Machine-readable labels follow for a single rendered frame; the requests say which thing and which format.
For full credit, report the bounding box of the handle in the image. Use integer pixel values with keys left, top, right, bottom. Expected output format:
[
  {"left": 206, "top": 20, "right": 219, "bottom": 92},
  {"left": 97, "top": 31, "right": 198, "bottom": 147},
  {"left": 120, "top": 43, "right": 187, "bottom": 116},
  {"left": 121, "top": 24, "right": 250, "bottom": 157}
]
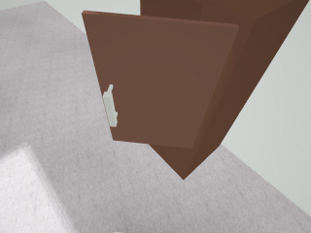
[{"left": 102, "top": 84, "right": 118, "bottom": 127}]

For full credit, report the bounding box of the cupboard door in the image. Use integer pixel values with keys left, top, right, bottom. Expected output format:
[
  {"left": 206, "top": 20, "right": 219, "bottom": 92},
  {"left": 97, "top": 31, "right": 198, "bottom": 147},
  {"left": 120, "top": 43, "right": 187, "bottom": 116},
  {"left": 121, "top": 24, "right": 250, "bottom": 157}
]
[{"left": 82, "top": 10, "right": 239, "bottom": 149}]

